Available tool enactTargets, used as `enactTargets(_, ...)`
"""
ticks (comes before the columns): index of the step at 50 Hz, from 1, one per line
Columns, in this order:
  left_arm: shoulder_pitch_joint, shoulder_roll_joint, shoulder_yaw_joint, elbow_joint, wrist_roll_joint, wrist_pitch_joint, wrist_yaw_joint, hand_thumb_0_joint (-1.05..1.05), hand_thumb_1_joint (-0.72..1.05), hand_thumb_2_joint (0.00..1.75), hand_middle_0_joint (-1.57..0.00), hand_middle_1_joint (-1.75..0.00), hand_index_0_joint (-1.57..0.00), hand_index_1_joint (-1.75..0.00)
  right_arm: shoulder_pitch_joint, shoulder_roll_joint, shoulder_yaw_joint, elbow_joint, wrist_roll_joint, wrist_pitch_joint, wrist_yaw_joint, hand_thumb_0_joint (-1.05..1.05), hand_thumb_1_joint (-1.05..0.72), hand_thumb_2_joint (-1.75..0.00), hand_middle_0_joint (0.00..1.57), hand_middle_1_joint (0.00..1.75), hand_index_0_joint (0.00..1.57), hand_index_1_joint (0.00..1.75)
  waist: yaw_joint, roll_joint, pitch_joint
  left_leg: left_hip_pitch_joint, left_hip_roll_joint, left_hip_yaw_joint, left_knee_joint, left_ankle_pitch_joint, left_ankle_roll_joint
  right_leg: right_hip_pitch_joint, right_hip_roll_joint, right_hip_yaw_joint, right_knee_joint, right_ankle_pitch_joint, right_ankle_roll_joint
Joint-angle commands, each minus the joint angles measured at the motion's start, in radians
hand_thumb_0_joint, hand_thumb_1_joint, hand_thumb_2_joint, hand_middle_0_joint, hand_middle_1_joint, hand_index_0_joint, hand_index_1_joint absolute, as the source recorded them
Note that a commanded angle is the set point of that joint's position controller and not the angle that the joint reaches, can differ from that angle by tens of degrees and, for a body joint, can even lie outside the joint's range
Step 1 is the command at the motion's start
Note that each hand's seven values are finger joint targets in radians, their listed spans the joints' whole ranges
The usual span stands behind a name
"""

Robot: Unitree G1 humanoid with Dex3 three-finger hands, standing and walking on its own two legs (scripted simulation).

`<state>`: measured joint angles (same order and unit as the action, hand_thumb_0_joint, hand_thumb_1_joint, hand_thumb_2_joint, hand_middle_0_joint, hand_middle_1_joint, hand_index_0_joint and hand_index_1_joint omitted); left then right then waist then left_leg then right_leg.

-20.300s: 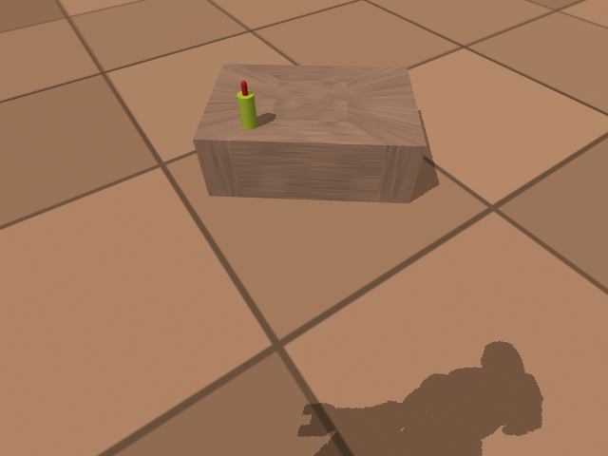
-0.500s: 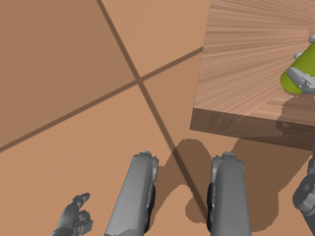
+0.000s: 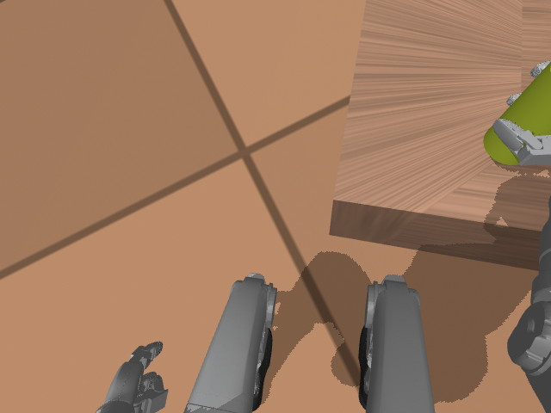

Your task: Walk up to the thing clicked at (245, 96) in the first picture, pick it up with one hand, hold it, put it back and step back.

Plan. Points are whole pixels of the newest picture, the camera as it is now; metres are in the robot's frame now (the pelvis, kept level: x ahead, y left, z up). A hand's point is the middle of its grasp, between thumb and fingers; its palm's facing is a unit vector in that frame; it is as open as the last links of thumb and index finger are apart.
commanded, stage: settle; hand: right
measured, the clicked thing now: out of the picture +0.48 -0.29 +0.04
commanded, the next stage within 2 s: lift in 0.40 s
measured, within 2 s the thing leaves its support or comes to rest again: neither
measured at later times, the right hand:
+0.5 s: hand (549, 100) +0.49 -0.28 +0.03, palm faces +0.26 +0.96 -0.02, open 9.4 cm
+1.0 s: hand out of the picture +0.45 -0.27 +0.09, palm faces +0.27 +0.96 -0.02, open 9.4 cm
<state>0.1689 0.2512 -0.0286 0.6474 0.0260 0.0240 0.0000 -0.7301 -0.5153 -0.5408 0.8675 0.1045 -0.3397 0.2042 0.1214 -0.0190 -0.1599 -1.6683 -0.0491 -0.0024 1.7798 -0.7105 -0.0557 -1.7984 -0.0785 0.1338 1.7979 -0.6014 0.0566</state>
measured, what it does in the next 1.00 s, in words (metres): rises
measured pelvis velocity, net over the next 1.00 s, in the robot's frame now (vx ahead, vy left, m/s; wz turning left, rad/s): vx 0.02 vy -0.01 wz -0.03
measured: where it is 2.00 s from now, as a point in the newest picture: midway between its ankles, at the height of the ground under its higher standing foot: (311, 381)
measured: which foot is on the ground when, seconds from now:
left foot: down 0.00-1.00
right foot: down 0.00-1.00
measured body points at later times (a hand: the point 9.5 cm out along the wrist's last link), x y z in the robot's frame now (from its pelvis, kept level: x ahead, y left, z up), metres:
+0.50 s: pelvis +0.01 -0.01 +0.02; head +0.20 -0.05 +0.43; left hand +0.11 +0.26 -0.10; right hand +0.47 -0.33 +0.03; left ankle +0.05 +0.15 -0.48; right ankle +0.08 -0.15 -0.48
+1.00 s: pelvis +0.02 -0.01 +0.08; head +0.17 -0.05 +0.50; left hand +0.13 +0.25 -0.04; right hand +0.43 -0.32 +0.09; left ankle +0.05 +0.15 -0.48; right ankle +0.08 -0.15 -0.48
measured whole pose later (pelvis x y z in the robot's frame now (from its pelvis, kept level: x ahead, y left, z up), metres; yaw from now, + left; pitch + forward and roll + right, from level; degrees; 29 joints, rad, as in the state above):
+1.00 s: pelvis +0.02 -0.01 +0.08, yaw -2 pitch +28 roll +5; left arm 0.19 0.23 0.00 0.65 0.01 0.01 0.02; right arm -0.54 -0.38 -0.44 0.71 0.12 -0.34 0.12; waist 0.09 -0.02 -0.16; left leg -1.35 -0.03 0.00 1.51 -0.65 -0.06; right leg -1.48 -0.08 0.10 1.54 -0.56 0.04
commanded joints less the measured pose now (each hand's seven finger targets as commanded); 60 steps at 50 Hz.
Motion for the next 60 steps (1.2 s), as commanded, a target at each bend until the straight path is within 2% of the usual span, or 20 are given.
enactTargets(1, 0.128, 0.189, 0.076, -0.066, 0.008, -0.018, 0.015, 0.0, 0.91, 0.9, -0.19, -0.3, -0.19, -0.29, -0.486, -0.373, -0.067, -0.355, 0.046, -0.129, -0.02, 0.0, -0.26, -1.22, 1.28, 1.36, 1.3, 1.36, -0.021, -0.225, -0.731, 0.254, -0.012, 0.06, -0.242, 0.308, 0.085, 0.635, 0.015, -0.068, -0.2, 0.236, -0.08)
enactTargets(6, 0.127, 0.187, 0.076, -0.062, 0.007, -0.021, 0.019, 0.0, 0.92, 0.89, -0.19, -0.3, -0.19, -0.29, -0.489, -0.335, -0.034, -0.353, 0.043, -0.134, -0.029, 0.0, -0.28, -1.24, 1.29, 1.38, 1.31, 1.39, -0.019, -0.254, -0.727, 0.247, -0.009, 0.06, -0.254, 0.301, 0.087, 0.68, 0.015, -0.069, -0.226, 0.238, -0.074)
enactTargets(10, 0.131, 0.187, 0.075, -0.057, 0.01, -0.021, 0.021, 0.0, 0.92, 0.89, -0.18, -0.29, -0.19, -0.29, -0.481, -0.343, -0.035, -0.336, 0.034, -0.138, -0.039, 0.0, -0.31, -1.27, 1.31, 1.42, 1.34, 1.42, -0.017, -0.251, -0.718, 0.257, -0.009, 0.06, -0.263, 0.302, 0.086, 0.673, 0.016, -0.068, -0.23, 0.233, -0.074)
enactTargets(19, 0.149, 0.184, 0.076, -0.046, 0.011, -0.016, 0.014, 0.0, 0.92, 0.9, -0.18, -0.29, -0.19, -0.29, -0.437, -0.312, -0.029, -0.276, 0.032, -0.138, -0.036, 0.0, -0.28, -1.26, 1.32, 1.42, 1.35, 1.42, -0.007, -0.221, -0.706, 0.284, -0.006, 0.067, -0.272, 0.388, 0.081, 0.722, 0.012, -0.06, -0.234, 0.353, -0.074)
enactTargets(23, 0.147, 0.184, 0.076, -0.048, 0.012, -0.012, 0.009, 0.0, 0.93, 0.89, -0.18, -0.29, -0.19, -0.29, -0.443, -0.302, -0.026, -0.286, 0.033, -0.146, -0.036, 0.0, -0.28, -1.27, 1.31, 1.41, 1.34, 1.41, -0.009, -0.22, -0.706, 0.297, -0.004, 0.061, -0.284, 0.384, 0.081, 0.722, 0.015, -0.065, -0.241, 0.342, -0.076)
enactTargets(27, 0.138, 0.196, 0.086, -0.058, 0.012, -0.014, 0.006, 0.0, 0.93, 0.89, -0.2, -0.31, -0.21, -0.3, -0.492, -0.315, -0.031, -0.344, 0.032, -0.159, -0.042, 0.0, -0.2, -1.19, 1.3, 1.35, 1.32, 1.35, -0.016, -0.274, -0.721, 0.276, -0.002, 0.067, -0.28, 0.337, 0.087, 0.76, 0.015, -0.047, -0.276, 0.309, -0.066)
enactTargets(29, 0.143, 0.186, 0.082, -0.057, 0.01, -0.012, 0.007, 0.0, 0.94, 0.88, -0.2, -0.31, -0.21, -0.29, -0.425, -0.297, -0.032, -0.307, 0.029, -0.152, -0.046, 0.0, -0.21, -1.17, 1.27, 1.33, 1.29, 1.33, -0.016, -0.227, -0.705, 0.295, -0.002, 0.071, -0.292, 0.353, 0.083, 0.757, 0.015, -0.052, -0.275, 0.317, -0.07)
enactTargets(31, 0.14, 0.188, 0.082, -0.062, 0.01, -0.013, 0.006, 0.0, 0.94, 0.89, -0.2, -0.31, -0.21, -0.3, -0.444, -0.31, -0.035, -0.388, 0.035, -0.16, -0.046, 0.0, -0.2, -1.16, 1.26, 1.31, 1.27, 1.31, -0.035, -0.268, -0.747, 0.307, 0.001, 0.064, -0.292, 0.36, 0.087, 0.796, 0.015, -0.053, -0.29, 0.337, -0.067)
enactTargets(36, 0.146, 0.182, 0.089, -0.065, 0.005, -0.012, 0.011, 0.0, 0.94, 0.89, -0.2, -0.31, -0.21, -0.29, -0.387, -0.277, -0.02, -0.439, 0.04, -0.146, -0.05, 0.0, -0.22, -1.19, 1.28, 1.34, 1.3, 1.34, -0.036, -0.258, -0.788, 0.374, 0.001, 0.068, -0.333, 0.408, 0.082, 0.875, 0.017, -0.059, -0.314, 0.399, -0.067)
enactTargets(38, 0.151, 0.209, 0.111, -0.057, 0.004, -0.014, 0.016, 0.0, 0.94, 0.88, -0.19, -0.31, -0.21, -0.29, -0.347, -0.256, -0.015, -0.413, 0.046, -0.136, -0.054, 0.0, -0.24, -1.2, 1.3, 1.35, 1.31, 1.35, -0.026, -0.242, -0.754, 0.396, -0.001, 0.069, -0.361, 0.403, 0.079, 0.873, 0.018, -0.059, -0.336, 0.381, -0.068)
enactTargets(40, 0.136, 0.173, 0.088, -0.069, -0.004, -0.017, 0.017, 0.0, 0.95, 0.88, -0.19, -0.31, -0.21, -0.29, -0.382, -0.248, -0.001, -0.496, 0.053, -0.138, -0.061, 0.0, -0.2, -1.19, 1.28, 1.34, 1.3, 1.34, -0.033, -0.236, -0.751, 0.426, 0.0, 0.06, -0.392, 0.401, 0.079, 0.878, 0.021, -0.069, -0.356, 0.36, -0.07)
enactTargets(41, 0.143, 0.173, 0.09, -0.059, -0.005, -0.021, 0.019, 0.0, 0.94, 0.88, -0.2, -0.31, -0.21, -0.29, -0.324, -0.22, 0.002, -0.439, 0.055, -0.128, -0.066, 0.0, -0.19, -1.16, 1.28, 1.32, 1.3, 1.32, -0.03, -0.204, -0.714, 0.423, 0.001, 0.063, -0.396, 0.398, 0.077, 0.877, 0.02, -0.069, -0.364, 0.359, -0.07)
enactTargets(46, 0.133, 0.181, 0.109, -0.07, -0.005, -0.032, 0.029, 0.0, 0.94, 0.88, -0.2, -0.31, -0.21, -0.29, -0.267, -0.183, 0.032, -0.512, 0.058, -0.127, -0.085, 0.0, -0.2, -1.18, 1.25, 1.33, 1.27, 1.33, -0.039, -0.19, -0.678, 0.51, 0.002, 0.054, -0.465, 0.41, 0.077, 0.899, 0.023, -0.083, -0.423, 0.341, -0.072)
enactTargets(47, 0.129, 0.162, 0.093, -0.068, -0.007, -0.032, 0.029, 0.0, 0.93, 0.88, -0.2, -0.31, -0.21, -0.29, -0.229, -0.158, 0.044, -0.476, 0.057, -0.121, -0.088, 0.0, -0.22, -1.18, 1.26, 1.33, 1.28, 1.33, -0.038, -0.167, -0.634, 0.521, 0.002, 0.055, -0.486, 0.39, 0.076, 0.89, 0.026, -0.085, -0.441, 0.311, -0.072)
enactTargets(48, 0.127, 0.162, 0.097, -0.068, -0.01, -0.035, 0.028, 0.0, 0.93, 0.89, -0.2, -0.31, -0.21, -0.29, -0.213, -0.129, 0.058, -0.487, 0.059, -0.122, -0.088, 0.0, -0.21, -1.19, 1.26, 1.33, 1.28, 1.33, -0.037, -0.167, -0.614, 0.524, 0.005, 0.059, -0.487, 0.383, 0.08, 0.895, 0.028, -0.079, -0.464, 0.305, -0.067)
enactTargets(50, 0.123, 0.163, 0.099, -0.066, -0.01, -0.037, 0.032, 0.0, 0.93, 0.89, -0.2, -0.31, -0.21, -0.29, -0.187, -0.136, 0.055, -0.526, 0.06, -0.125, -0.097, 0.0, -0.24, -1.19, 1.27, 1.33, 1.28, 1.33, -0.05, -0.178, -0.617, 0.547, 0.006, 0.058, -0.506, 0.393, 0.081, 0.939, 0.028, -0.078, -0.492, 0.323, -0.064)
enactTargets(52, 0.115, 0.166, 0.106, -0.079, -0.013, -0.042, 0.036, 0.0, 0.92, 0.89, -0.2, -0.3, -0.21, -0.3, -0.152, -0.1, 0.078, -0.542, 0.062, -0.119, -0.1, 0.0, -0.22, -1.2, 1.26, 1.34, 1.28, 1.34, -0.039, -0.157, -0.593, 0.593, 0.006, 0.06, -0.539, 0.398, 0.079, 0.958, 0.029, -0.075, -0.525, 0.317, -0.065)
enactTargets(54, 0.108, 0.154, 0.099, -0.082, -0.015, -0.046, 0.04, 0.0, 0.92, 0.89, -0.2, -0.3, -0.2, -0.29, -0.135, -0.1, 0.08, -0.586, 0.07, -0.116, -0.111, 0.0, -0.2, -1.2, 1.26, 1.34, 1.28, 1.34, -0.057, -0.166, -0.569, 0.631, 0.008, 0.049, -0.577, 0.394, 0.079, 0.974, 0.03, -0.089, -0.555, 0.303, -0.066)
enactTargets(57, 0.092, 0.149, 0.097, -0.086, -0.021, -0.056, 0.045, 0.0, 0.91, 0.9, -0.2, -0.3, -0.2, -0.3, -0.09, -0.052, 0.124, -0.652, 0.078, -0.11, -0.121, 0.0, -0.22, -1.21, 1.27, 1.35, 1.29, 1.35, -0.056, -0.182, -0.538, 0.666, 0.009, 0.053, -0.621, 0.358, 0.081, 1.029, 0.032, -0.082, -0.623, 0.266, -0.058)
enactTargets(60, 0.09, 0.14, 0.095, -0.093, -0.025, -0.066, 0.054, 0.0, 0.9, 0.9, -0.2, -0.3, -0.2, -0.3, -0.03, -0.021, 0.145, -0.693, 0.083, -0.1, -0.141, 0.0, -0.22, -1.19, 1.25, 1.33, 1.27, 1.33, -0.059, -0.156, -0.5, 0.733, 0.01, 0.048, -0.667, 0.395, 0.076, 1.065, 0.033, -0.092, -0.661, 0.3, -0.059)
